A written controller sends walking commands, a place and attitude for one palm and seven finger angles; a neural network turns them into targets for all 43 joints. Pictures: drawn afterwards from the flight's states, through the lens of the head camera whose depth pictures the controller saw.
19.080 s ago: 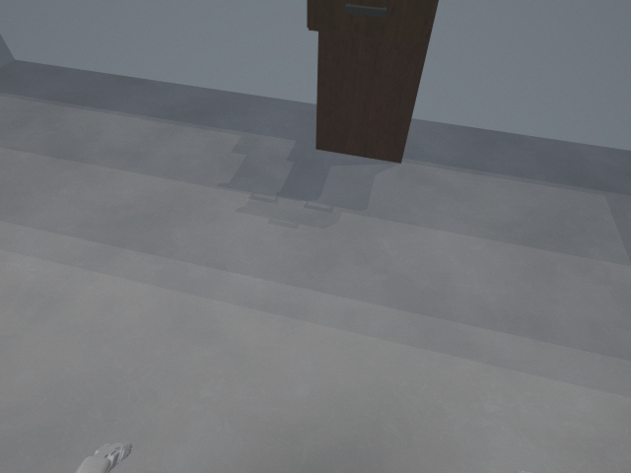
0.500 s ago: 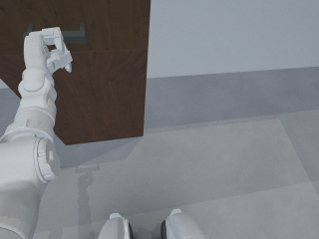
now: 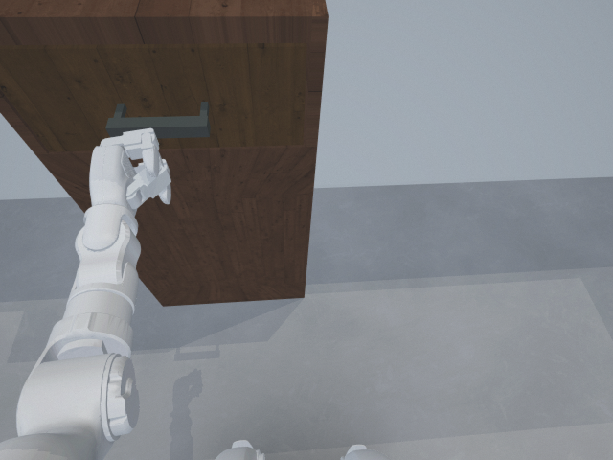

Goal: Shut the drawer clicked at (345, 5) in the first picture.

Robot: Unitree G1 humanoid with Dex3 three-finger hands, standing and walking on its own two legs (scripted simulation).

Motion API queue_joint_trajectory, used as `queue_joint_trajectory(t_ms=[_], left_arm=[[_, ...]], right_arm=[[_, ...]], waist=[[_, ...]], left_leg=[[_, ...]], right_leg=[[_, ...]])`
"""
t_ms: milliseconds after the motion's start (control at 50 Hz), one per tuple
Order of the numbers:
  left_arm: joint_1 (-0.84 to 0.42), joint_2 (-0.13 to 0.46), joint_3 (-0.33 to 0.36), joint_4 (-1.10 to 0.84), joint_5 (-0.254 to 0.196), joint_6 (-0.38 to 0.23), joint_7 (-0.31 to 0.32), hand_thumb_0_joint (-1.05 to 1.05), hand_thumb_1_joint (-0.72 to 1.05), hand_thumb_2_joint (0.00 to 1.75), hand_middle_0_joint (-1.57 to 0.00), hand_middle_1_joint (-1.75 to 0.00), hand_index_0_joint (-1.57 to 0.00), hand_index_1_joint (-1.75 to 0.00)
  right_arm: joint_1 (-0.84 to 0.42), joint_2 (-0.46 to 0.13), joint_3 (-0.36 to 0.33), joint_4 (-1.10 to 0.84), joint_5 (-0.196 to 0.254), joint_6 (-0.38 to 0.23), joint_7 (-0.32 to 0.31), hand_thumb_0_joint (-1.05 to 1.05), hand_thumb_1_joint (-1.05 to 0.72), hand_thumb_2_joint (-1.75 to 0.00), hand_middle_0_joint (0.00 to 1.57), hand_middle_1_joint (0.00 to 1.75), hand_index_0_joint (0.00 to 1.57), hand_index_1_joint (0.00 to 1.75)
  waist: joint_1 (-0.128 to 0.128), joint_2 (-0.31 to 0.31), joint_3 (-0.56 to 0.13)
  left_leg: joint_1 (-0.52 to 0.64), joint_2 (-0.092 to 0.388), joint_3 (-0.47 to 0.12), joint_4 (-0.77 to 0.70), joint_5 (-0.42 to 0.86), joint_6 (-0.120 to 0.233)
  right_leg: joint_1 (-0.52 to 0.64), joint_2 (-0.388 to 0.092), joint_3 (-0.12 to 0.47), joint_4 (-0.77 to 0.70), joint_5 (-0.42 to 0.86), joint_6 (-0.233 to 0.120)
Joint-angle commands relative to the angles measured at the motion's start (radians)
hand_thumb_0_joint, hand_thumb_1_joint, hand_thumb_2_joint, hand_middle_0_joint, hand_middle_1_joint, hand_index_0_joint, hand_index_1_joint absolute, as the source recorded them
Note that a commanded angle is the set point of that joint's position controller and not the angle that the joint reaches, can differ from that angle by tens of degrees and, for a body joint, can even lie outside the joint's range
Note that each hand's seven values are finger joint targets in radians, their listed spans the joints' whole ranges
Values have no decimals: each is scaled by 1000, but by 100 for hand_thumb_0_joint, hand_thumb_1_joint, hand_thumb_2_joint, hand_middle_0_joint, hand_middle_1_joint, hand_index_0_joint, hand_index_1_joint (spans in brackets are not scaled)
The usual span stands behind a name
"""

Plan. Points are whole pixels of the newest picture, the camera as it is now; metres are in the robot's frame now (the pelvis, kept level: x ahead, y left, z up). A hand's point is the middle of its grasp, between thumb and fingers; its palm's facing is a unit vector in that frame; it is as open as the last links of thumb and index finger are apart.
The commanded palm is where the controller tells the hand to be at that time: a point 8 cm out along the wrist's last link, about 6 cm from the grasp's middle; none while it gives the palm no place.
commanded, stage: draw the hand back to the body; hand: left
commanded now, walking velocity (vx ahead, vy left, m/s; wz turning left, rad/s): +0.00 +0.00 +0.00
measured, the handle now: (161, 118) +0.57 +0.19 +0.08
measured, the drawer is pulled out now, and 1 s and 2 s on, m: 0.00 0.00 0.00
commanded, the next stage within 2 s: step back with the hand held close in 1.30 s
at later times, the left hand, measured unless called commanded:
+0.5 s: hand (96, 259) +0.31 +0.20 +0.14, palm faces +0.11 -0.98 -0.14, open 3.3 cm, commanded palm +0.27 +0.25 +0.15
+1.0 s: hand out of the picture +0.20 +0.23 +0.19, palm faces +0.35 -0.87 -0.35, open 3.2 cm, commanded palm +0.15 +0.27 +0.21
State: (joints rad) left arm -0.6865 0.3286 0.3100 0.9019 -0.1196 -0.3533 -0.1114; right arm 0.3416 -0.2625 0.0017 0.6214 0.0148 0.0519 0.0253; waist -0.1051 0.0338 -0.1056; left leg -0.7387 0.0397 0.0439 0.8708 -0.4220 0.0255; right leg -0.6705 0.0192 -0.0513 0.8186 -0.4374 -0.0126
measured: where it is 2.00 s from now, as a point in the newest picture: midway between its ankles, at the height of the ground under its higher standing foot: outside the picture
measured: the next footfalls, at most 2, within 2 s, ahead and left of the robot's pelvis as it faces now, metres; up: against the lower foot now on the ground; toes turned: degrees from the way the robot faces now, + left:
none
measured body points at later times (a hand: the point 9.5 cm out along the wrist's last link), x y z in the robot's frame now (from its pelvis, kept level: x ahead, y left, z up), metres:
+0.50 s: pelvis -0.01 -0.01 +0.03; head +0.00 -0.02 +0.48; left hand +0.30 +0.25 +0.15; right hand +0.16 -0.24 -0.06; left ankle -0.01 +0.10 -0.70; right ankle -0.03 -0.11 -0.70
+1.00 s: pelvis +0.00 +0.00 +0.05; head -0.02 -0.03 +0.50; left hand +0.18 +0.28 +0.21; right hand +0.18 -0.22 -0.04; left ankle -0.01 +0.10 -0.70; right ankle -0.03 -0.11 -0.70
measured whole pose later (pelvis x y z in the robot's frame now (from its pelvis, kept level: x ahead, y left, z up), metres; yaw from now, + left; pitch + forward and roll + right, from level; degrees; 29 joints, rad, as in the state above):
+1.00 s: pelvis +0.00 +0.00 +0.05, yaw +0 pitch -4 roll +0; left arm 0.41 0.31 0.23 -0.32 -0.07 -0.09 0.08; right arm 0.19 -0.24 0.03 0.61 0.01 -0.05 -0.05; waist 0.05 0.07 0.02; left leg -0.11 0.00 0.06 0.42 -0.24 0.02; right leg -0.05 0.00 -0.03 0.39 -0.26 -0.01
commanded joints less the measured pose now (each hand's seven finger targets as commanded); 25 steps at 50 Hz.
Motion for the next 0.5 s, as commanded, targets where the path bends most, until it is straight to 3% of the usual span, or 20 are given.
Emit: queue_joint_trajectory(t_ms=[0, 60, 100, 180, 200, 240, 260, 300, 400, 420, 440, 460, 480], left_arm=[[-161, 196, 24, -363, -53, -44, -22, 0, 90, 90, -140, -160, -140, -160], [-60, 181, 17, -463, -81, 16, -34, 0, 90, 90, -140, -160, -140, -160], [-24, 191, 24, -511, -93, 50, -35, 0, 90, 90, -140, -160, -140, -160], [54, 175, 16, -674, -114, 76, -42, 0, 90, 90, -140, -160, -140, -160], [70, 165, 2, -714, -116, 78, -48, 0, 90, 90, -140, -160, -140, -160], [107, 158, -9, -753, -120, 84, -60, 0, 90, 90, -140, -160, -140, -160], [122, 118, -46, -759, -125, 96, -70, 0, 90, 90, -140, -160, -140, -160], [122, 123, -51, -771, -134, 119, -86, 0, 90, 90, -140, -160, -140, -160], [212, 145, -23, -802, -163, 190, -107, 0, 90, 90, -140, -160, -140, -160], [244, 205, -64, -921, -42, 172, 7, 0, 90, 90, -140, -160, -140, -160], [319, 152, -78, -915, -28, 180, 67, 0, 90, 90, -140, -160, -140, -160], [393, 131, -85, -919, -24, 193, 95, 0, 90, 90, -140, -160, -140, -160], [409, 137, -89, -964, -11, 197, 118, 0, 90, 90, -140, -160, -140, -160]], right_arm=[[118, -149, -55, -108, 11, -30, -5, 0, -90, -90, 20, 30, 20, 30], [68, -144, -51, -144, 27, -35, -10, 0, -90, -90, 20, 30, 20, 30], [40, -147, -48, -160, 35, -38, -21, 0, -90, -90, 20, 30, 20, 30], [-17, -135, -40, -181, 41, -62, -35, 0, -90, -90, 20, 30, 20, 30], [-27, -132, -38, -183, 42, -70, -38, 0, -90, -90, 20, 30, 20, 30], [-51, -129, -33, -180, 43, -85, -43, 0, -90, -90, 20, 30, 20, 30], [-67, -126, -29, -182, 45, -93, -45, 0, -90, -90, 20, 30, 20, 30], [-90, -131, -25, -178, 50, -105, -55, 0, -90, -90, 20, 30, 20, 30], [-159, -135, -10, -200, 57, -138, -75, 0, -90, -90, 20, 30, 20, 30], [-205, -114, -18, -193, 49, -124, -84, 0, -90, -90, 20, 30, 20, 30], [-210, -107, -14, -197, 43, -124, -91, 0, -90, -90, 20, 30, 20, 30], [-222, -105, -10, -202, 42, -125, -94, 0, -90, -90, 20, 30, 20, 30], [-232, -106, -6, -199, 44, -123, -95, 0, -90, -90, 20, 30, 20, 30]], waist=[[39, 69, -521], [48, -19, -441], [48, -45, -373], [56, -10, -333], [53, 30, -328], [57, 49, -297], [46, 34, -268], [43, 44, -216], [73, -14, -165], [110, -10, -121], [97, -37, -97], [104, -64, -72], [109, -30, -88]], left_leg=[[486, -14, -65, -59, 727, 5], [412, -22, -38, -104, 636, 15], [387, -27, -27, -132, 569, 19], [425, -32, -21, -168, 542, 20], [450, -32, -19, -166, 554, 22], [472, -29, -32, -186, 527, 17], [475, -29, -35, -194, 491, 17], [474, -29, -43, -214, 418, 16], [459, -37, -54, -267, 274, 18], [511, -36, -39, -318, 253, 18], [524, -33, -40, -343, 224, 19], [519, -28, -45, -357, 204, 18], [537, -23, -49, -376, 208, 15]], right_leg=[[219, 22, 24, -68, 649, -4], [312, 15, 25, -103, 698, 6], [337, 12, 24, -125, 681, 5], [371, 7, 27, -161, 678, 5], [367, 6, 32, -164, 682, 5], [349, 8, 24, -180, 617, 1], [334, 9, 19, -191, 584, 1], [314, 9, 18, -212, 505, -3], [334, 0, 20, -261, 365, -4], [346, -22, 59, -330, 313, -13], [357, -26, 57, -356, 284, -8], [361, -28, 53, -366, 258, -6], [391, -31, 53, -370, 255, -10]])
